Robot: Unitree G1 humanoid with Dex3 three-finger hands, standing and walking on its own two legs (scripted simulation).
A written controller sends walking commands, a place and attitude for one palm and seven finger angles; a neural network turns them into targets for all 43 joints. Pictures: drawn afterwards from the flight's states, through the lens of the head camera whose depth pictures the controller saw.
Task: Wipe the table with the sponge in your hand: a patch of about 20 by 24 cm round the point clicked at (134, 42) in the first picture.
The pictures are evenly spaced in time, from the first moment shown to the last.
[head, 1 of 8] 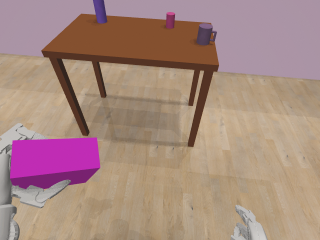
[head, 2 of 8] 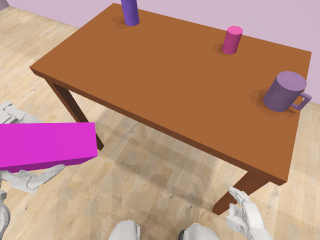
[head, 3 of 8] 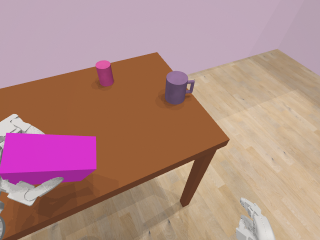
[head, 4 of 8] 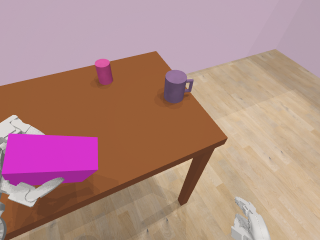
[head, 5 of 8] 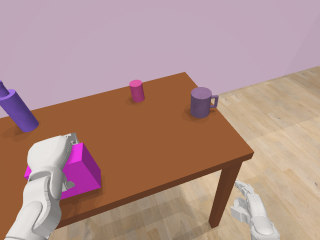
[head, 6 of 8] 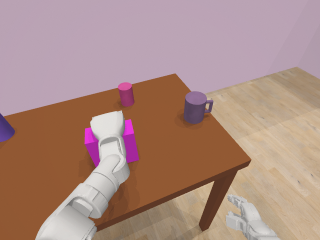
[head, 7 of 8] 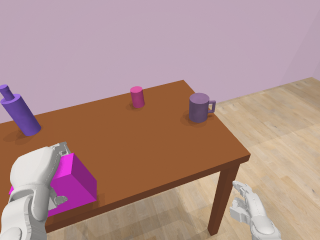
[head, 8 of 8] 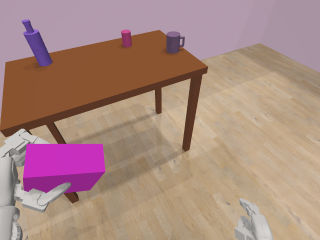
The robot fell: no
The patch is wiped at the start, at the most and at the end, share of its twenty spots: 0.00 1.00 1.00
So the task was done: yes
